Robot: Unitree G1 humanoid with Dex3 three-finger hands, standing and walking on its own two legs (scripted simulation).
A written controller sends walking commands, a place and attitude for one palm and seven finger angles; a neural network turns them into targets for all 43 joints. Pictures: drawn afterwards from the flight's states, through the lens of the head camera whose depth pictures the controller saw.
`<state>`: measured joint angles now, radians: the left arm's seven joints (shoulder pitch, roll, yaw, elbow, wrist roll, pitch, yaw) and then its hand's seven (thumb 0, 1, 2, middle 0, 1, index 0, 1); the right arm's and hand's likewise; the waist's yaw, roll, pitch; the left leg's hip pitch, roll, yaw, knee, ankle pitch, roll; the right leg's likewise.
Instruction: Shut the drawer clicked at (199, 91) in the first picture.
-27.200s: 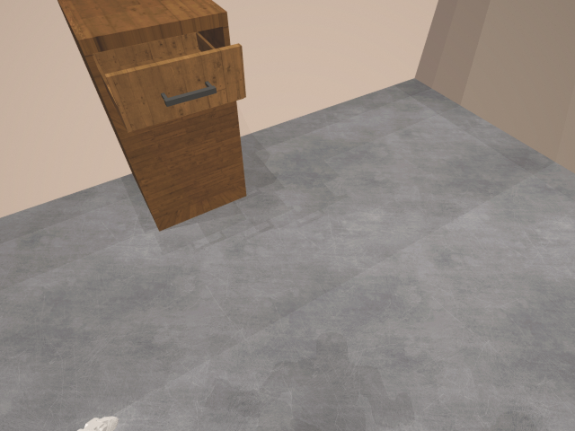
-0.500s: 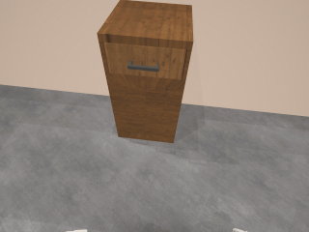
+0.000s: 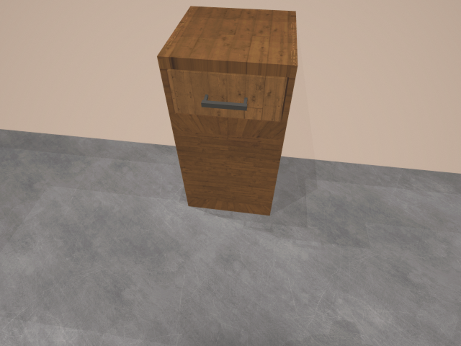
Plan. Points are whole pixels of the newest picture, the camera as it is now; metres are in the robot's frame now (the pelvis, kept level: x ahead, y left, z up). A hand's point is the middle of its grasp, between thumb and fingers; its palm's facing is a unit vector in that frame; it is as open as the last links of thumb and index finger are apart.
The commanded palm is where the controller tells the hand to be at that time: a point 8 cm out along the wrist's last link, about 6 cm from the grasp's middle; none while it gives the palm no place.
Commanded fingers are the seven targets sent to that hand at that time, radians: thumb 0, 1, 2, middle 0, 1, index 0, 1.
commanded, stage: let the arm hang, fingers relaxed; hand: left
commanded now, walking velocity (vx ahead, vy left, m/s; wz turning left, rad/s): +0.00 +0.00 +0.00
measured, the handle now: (225, 102) +0.85 +0.08 -0.07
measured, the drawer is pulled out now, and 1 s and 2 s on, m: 0.00 0.00 0.00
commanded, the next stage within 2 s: look to check the result in 0.34 s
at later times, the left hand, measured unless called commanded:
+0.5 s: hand out of the picture +0.02 +0.15 -0.18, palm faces +0.03 -0.98 -0.18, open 7.4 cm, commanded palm none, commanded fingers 0.00 0.90 0.90 -0.20 -0.30 -0.20 -0.30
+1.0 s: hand out of the picture +0.03 +0.14 -0.17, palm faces +0.03 -0.98 -0.19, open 7.4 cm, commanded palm none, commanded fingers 0.00 0.90 0.90 -0.20 -0.30 -0.20 -0.30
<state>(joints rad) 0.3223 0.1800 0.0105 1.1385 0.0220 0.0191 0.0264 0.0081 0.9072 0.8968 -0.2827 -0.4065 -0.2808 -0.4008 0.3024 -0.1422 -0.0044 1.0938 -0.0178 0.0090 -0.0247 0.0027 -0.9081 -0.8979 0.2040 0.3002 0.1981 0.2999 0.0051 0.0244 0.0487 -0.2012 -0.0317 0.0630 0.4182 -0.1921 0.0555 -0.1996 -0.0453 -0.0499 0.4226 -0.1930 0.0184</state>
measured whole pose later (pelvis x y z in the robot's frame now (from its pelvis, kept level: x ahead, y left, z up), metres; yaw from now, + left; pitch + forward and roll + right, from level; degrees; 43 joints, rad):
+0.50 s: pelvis +0.02 -0.02 +0.00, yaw +0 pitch -2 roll +0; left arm 0.26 0.14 0.01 1.15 0.02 0.00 0.03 0.01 0.91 0.90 -0.20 -0.30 -0.20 -0.30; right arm 0.30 -0.13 -0.01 1.14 -0.02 0.00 -0.04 0.00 -0.91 -0.90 0.20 0.30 0.20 0.30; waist -0.01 0.01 0.05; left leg -0.16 0.00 0.05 0.41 -0.21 0.02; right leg -0.16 -0.01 -0.06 0.40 -0.21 -0.01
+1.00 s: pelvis +0.03 -0.03 +0.00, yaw +0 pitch -2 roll +0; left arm 0.26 0.14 0.01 1.16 0.01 -0.01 0.03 0.01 0.91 0.90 -0.20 -0.30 -0.20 -0.30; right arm 0.27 -0.14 -0.01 1.14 -0.02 0.00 -0.04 0.00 -0.91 -0.90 0.20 0.30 0.20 0.30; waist 0.00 0.01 0.05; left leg -0.14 0.01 0.05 0.39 -0.22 0.01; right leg -0.13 0.00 -0.06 0.38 -0.22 -0.02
